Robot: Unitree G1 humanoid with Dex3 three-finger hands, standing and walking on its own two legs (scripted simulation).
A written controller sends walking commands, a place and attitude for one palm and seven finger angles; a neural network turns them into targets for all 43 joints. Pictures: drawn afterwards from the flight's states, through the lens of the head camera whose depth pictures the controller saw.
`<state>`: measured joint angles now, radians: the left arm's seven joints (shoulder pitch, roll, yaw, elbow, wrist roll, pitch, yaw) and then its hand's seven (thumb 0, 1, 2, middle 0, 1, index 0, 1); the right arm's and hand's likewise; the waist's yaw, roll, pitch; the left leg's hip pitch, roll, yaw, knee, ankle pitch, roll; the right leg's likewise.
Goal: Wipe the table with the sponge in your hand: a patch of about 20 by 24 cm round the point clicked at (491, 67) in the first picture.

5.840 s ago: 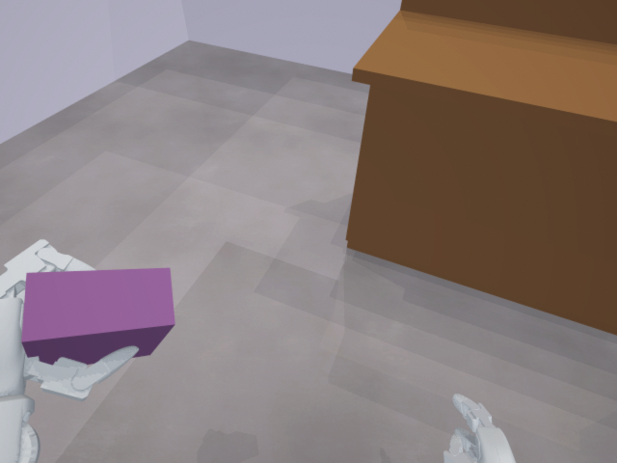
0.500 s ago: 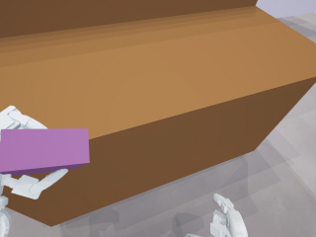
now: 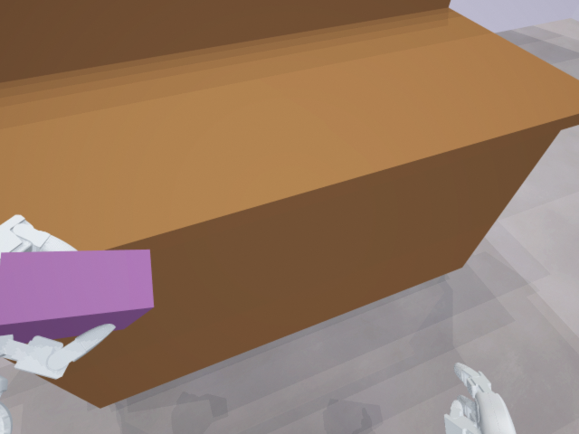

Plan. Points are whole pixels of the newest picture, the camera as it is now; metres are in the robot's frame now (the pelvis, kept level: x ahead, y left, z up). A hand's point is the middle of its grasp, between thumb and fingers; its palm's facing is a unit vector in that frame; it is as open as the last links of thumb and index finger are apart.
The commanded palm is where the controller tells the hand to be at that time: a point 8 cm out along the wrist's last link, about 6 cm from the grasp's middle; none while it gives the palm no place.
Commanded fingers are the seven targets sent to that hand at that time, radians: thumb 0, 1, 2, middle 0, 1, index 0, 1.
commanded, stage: come to a stop and stand still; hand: left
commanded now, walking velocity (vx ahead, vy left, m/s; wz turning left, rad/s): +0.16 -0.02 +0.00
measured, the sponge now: (95, 297) +0.22 +0.21 +0.16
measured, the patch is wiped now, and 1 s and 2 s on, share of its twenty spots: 0.00 0.00 0.00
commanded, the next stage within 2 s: look again from close up in 0.66 s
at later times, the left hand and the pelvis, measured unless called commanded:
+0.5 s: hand (75, 333) +0.18 +0.20 +0.17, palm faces +0.34 -0.84 -0.43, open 9.9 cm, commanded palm +0.11 +0.26 +0.18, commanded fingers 0.00 0.10 1.30 -1.20 -1.60 -1.20 -1.60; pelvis -0.05 -0.02 -0.01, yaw +0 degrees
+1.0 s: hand (29, 313) +0.19 +0.24 +0.18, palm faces +0.37 -0.90 -0.22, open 9.9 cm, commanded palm +0.12 +0.29 +0.18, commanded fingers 0.00 0.10 1.30 -1.20 -1.60 -1.20 -1.60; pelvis -0.06 +0.02 -0.01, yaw -4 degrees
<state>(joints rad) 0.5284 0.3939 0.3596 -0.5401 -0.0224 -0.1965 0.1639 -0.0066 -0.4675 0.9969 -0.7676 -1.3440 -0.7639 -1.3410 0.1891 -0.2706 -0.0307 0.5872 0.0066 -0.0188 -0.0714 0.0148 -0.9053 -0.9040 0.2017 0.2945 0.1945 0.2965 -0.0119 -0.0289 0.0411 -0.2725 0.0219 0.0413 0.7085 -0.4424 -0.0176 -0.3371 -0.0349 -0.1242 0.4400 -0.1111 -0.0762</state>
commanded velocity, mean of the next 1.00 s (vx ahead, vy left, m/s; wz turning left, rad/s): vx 0.05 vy -0.03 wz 0.00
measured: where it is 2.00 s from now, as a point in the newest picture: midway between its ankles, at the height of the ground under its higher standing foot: outside the picture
